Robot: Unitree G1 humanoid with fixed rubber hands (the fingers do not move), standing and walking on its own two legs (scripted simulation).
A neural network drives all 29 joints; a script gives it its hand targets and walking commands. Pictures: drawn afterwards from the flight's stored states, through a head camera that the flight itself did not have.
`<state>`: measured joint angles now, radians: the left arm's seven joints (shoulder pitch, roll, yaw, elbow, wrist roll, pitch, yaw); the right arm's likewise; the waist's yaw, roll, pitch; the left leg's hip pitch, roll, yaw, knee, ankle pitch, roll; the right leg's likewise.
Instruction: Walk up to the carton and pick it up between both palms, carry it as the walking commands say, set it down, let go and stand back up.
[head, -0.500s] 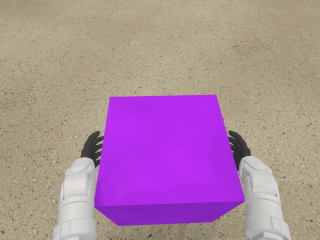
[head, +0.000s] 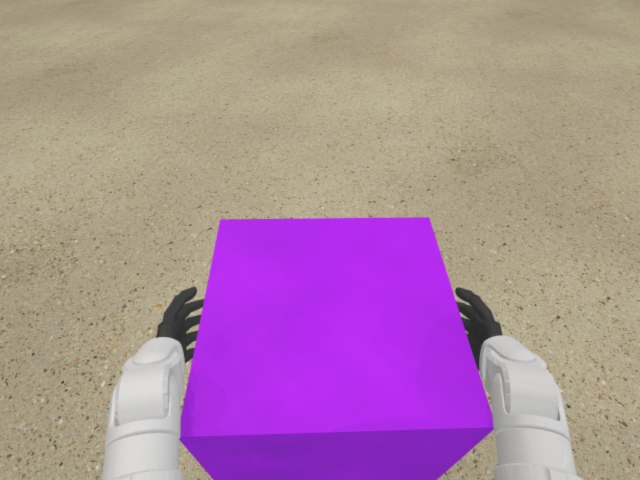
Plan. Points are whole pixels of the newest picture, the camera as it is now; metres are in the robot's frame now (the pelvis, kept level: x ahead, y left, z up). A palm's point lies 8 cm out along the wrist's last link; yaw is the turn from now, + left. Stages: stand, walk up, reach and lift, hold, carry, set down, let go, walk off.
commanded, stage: reach and lift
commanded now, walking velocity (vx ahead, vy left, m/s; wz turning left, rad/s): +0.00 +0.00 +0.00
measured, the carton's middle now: (326, 357) +0.31 +0.00 -0.04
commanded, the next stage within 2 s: hold in 1.12 s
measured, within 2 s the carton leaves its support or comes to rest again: neither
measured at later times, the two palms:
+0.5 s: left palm (178, 340) +0.29 +0.20 +0.04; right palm (487, 351) +0.28 -0.20 +0.03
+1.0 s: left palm (170, 357) +0.27 +0.20 +0.04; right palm (487, 367) +0.26 -0.19 +0.03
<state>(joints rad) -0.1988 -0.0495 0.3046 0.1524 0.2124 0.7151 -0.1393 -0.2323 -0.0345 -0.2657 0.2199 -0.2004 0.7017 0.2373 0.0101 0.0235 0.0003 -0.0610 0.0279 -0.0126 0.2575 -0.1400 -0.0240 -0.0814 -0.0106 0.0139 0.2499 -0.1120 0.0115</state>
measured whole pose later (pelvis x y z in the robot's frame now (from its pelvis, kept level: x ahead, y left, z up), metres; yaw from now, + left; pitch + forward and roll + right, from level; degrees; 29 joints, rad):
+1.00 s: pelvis +0.00 +0.01 +0.00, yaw +1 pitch -5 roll +0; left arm -0.11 -0.02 0.24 0.05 0.16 0.73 -0.13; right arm -0.12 -0.02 -0.21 0.07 -0.15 0.73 0.18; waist -0.03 0.02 0.06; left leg -0.03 0.01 -0.02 0.27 -0.15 -0.01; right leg -0.04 -0.02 0.01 0.26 -0.12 0.02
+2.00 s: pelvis +0.00 +0.01 +0.00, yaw +1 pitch -5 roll +0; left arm -0.10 0.00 0.23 0.04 0.16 0.73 -0.15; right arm -0.10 -0.02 -0.20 0.04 -0.15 0.74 0.16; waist -0.03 0.01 0.07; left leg -0.03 0.01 -0.02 0.26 -0.15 -0.01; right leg -0.04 -0.03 0.01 0.26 -0.12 0.02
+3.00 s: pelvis -0.01 +0.04 -0.03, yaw +0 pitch +4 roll +0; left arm -0.01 0.02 0.20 -0.36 -0.02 1.03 -0.03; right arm -0.04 -0.01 -0.21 -0.36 0.01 1.04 0.05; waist 0.02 0.01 -0.15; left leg -0.44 -0.02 0.02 0.69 -0.32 0.03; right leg -0.42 -0.05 -0.06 0.65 -0.30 0.00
